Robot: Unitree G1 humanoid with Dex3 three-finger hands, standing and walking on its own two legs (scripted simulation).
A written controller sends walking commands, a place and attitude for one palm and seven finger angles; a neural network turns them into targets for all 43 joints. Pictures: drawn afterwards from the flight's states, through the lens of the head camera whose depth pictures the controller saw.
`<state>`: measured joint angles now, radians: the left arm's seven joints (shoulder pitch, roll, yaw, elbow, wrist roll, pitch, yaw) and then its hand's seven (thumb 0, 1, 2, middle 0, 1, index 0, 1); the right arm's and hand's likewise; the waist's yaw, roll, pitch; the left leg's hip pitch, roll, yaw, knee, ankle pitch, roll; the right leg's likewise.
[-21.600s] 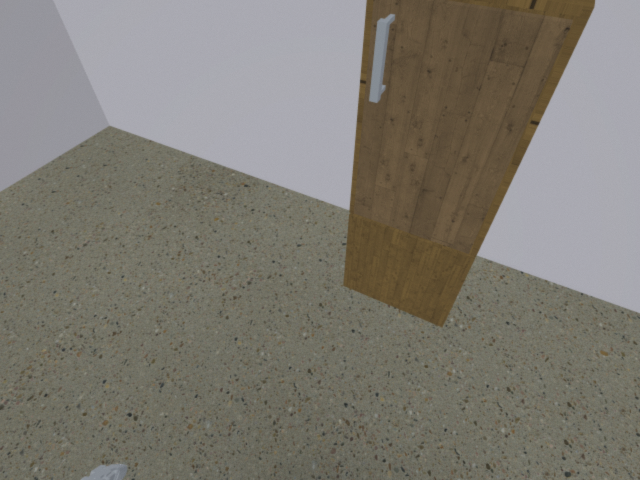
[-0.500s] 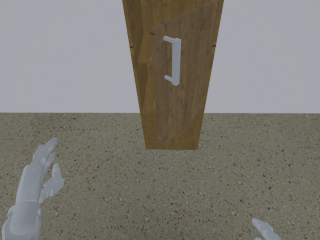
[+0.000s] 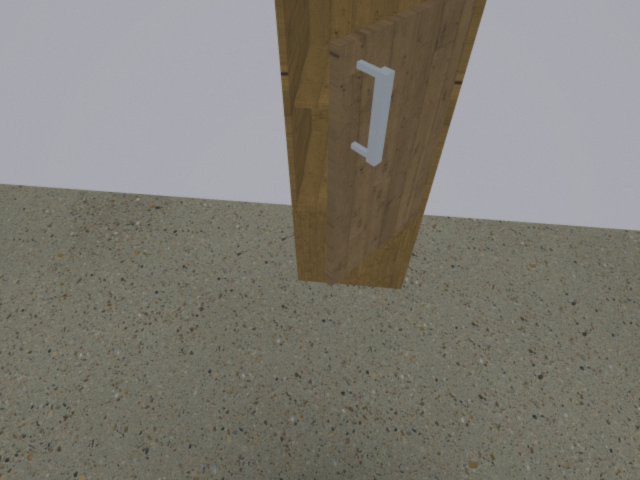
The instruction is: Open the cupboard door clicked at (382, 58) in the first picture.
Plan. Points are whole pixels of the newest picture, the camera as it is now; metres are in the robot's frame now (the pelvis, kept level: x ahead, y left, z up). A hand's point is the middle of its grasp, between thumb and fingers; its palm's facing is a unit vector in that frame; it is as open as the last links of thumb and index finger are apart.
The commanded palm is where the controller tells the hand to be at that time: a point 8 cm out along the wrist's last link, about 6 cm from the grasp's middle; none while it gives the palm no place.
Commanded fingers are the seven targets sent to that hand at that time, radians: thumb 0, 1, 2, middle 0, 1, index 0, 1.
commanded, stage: let the arm hang, fingers relaxed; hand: left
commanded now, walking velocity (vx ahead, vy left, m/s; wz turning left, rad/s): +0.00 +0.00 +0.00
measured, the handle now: (369, 115) +0.61 -0.04 +0.13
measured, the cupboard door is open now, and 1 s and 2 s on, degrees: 49 49 49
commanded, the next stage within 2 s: look to check the result in 0.50 s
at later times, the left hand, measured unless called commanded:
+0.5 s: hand out of the picture +0.00 +0.18 -0.17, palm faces +0.02 -0.98 -0.20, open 7.3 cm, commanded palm none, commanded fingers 0.00 0.90 0.90 -0.20 -0.30 -0.20 -0.30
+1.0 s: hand out of the picture +0.00 +0.17 -0.17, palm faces +0.02 -0.98 -0.19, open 7.4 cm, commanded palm none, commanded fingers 0.00 0.90 0.90 -0.20 -0.30 -0.20 -0.30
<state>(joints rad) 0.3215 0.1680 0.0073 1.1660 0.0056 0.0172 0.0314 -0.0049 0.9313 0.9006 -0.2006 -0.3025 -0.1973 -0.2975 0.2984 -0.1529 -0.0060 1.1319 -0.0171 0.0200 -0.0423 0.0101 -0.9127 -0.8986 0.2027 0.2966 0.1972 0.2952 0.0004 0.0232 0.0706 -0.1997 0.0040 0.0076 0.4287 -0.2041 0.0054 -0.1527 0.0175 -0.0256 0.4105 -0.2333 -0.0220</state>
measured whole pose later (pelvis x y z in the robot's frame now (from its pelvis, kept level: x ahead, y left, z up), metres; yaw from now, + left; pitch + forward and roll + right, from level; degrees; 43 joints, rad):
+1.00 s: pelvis +0.01 +0.00 +0.00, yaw -1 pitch -1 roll +0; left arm 0.27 0.12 0.01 1.16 0.01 -0.01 0.04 0.00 0.91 0.90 -0.20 -0.30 -0.20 -0.30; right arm 0.27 -0.14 -0.01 1.15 -0.02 0.00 -0.04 0.01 -0.91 -0.90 0.20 0.30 0.20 0.30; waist -0.01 0.02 0.05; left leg -0.17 -0.01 0.03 0.40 -0.21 0.01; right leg -0.14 0.01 -0.01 0.41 -0.25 -0.01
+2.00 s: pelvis +0.02 -0.03 +0.00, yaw -23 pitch +2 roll +2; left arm 0.25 0.18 0.07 0.95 0.03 0.03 0.02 0.00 0.91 0.90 -0.20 -0.30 -0.20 -0.30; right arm 0.05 -0.22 -0.07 0.89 -0.01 0.06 -0.04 0.01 -0.91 -0.90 0.20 0.30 0.20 0.30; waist 0.04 0.01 0.12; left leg -0.46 0.02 -0.03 1.01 -0.43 -0.06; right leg -0.24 0.10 0.14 0.48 -0.25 -0.07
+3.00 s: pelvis +0.08 -0.04 +0.00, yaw -61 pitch +1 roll -2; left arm 0.16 0.22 0.09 0.92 0.04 0.06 -0.05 0.00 0.91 0.90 -0.20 -0.30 -0.20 -0.30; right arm 0.31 -0.17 -0.02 0.90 -0.04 -0.03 -0.03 0.01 -0.90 -0.90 0.21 0.30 0.20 0.30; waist -0.01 -0.02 0.07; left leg -0.21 0.10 0.12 0.50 -0.31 -0.01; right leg -0.52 -0.01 -0.03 1.08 -0.39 0.01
